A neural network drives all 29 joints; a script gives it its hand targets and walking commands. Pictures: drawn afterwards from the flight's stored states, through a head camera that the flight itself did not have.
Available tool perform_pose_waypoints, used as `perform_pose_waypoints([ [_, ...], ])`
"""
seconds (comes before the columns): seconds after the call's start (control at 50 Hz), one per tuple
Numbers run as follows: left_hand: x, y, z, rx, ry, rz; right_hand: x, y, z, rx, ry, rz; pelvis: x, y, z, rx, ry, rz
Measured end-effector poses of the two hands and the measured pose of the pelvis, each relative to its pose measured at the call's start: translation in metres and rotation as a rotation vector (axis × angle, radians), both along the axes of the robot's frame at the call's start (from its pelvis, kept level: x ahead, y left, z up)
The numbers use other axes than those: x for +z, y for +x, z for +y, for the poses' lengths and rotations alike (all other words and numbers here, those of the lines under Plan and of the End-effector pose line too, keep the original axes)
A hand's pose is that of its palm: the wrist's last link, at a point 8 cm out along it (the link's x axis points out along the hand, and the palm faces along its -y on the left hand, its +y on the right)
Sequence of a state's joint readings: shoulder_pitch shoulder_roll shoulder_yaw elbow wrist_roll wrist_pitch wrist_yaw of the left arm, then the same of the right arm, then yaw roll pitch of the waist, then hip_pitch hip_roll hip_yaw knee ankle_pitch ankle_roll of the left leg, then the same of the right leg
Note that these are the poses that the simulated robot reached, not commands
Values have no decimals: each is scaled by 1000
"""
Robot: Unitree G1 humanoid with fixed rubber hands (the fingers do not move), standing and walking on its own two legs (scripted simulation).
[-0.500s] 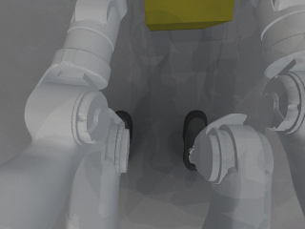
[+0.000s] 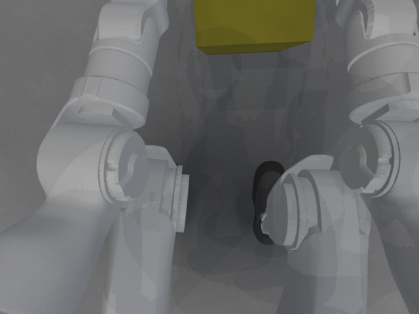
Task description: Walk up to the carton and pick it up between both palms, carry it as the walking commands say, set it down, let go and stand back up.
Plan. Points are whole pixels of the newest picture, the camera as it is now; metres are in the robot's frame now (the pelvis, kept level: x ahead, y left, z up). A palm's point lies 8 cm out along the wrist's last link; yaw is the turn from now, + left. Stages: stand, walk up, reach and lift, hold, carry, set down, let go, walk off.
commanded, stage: reach and lift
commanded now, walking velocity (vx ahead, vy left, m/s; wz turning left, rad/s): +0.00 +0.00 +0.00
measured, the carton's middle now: out of the picture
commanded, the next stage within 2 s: none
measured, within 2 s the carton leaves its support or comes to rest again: leaves its support in 0.36 s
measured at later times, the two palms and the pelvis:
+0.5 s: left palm out of the picture +0.55 +0.08 -0.16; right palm out of the picture +0.55 -0.15 -0.17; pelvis -0.01 +0.01 +0.01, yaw -1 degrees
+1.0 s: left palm out of the picture +0.55 +0.08 -0.09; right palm out of the picture +0.56 -0.15 -0.11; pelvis -0.02 +0.01 +0.06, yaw -1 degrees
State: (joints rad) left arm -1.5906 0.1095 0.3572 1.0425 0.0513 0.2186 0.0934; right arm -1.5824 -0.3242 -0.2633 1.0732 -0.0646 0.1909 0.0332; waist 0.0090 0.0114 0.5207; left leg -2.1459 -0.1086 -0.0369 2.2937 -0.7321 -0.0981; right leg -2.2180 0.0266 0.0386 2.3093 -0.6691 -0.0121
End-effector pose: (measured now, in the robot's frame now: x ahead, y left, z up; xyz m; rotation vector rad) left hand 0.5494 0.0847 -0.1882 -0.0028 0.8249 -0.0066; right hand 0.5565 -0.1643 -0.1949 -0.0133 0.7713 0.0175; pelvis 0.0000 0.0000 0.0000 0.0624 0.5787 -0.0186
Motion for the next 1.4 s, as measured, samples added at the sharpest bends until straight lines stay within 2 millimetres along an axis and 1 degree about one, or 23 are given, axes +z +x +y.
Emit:
perform_pose_waypoints([
  [0.26,2,1,1,29,17,-5,2,-3,5,5,-29,8,3,0,2,0,-3,4],
  [0.32,6,3,3,49,30,-17,4,-5,9,13,-43,19,5,-1,4,-2,-7,4],
  [0.44,21,3,2,80,35,-53,14,-7,12,-5,-63,20,12,-5,9,-4,-19,5],
  [0.54,38,4,-3,96,32,-83,31,-5,10,-19,-85,9,17,-10,12,-7,-23,-5],
  [0.64,60,3,-10,143,30,-120,59,3,6,-34,-91,-24,24,-16,13,-13,-22,-20],
  [0.72,66,-2,-14,140,12,-105,78,8,2,-28,-109,-28,31,-19,11,-19,-13,-23],
  [0.82,71,-8,-11,143,10,-96,86,7,5,-15,-116,-26,40,-20,8,-28,0,-19],
  [0.92,87,-5,-6,185,59,-118,88,3,13,-28,-84,-35,49,-19,6,-29,3,-14],
  [1.02,103,-3,-6,186,82,-126,91,-1,17,-57,-107,-29,59,-17,5,-29,9,-15],
  [1.18,121,-12,-7,186,65,-135,115,-10,16,-63,-126,-30,76,-19,9,-54,4,-33],
  [1.34,151,-20,-4,213,57,-166,146,-12,20,-63,-112,-56,88,-28,16,-56,-9,-59],
  [1.4,159,-23,-3,214,57,-164,155,-14,21,-64,-117,-53,93,-31,18,-53,-11,-66],
])
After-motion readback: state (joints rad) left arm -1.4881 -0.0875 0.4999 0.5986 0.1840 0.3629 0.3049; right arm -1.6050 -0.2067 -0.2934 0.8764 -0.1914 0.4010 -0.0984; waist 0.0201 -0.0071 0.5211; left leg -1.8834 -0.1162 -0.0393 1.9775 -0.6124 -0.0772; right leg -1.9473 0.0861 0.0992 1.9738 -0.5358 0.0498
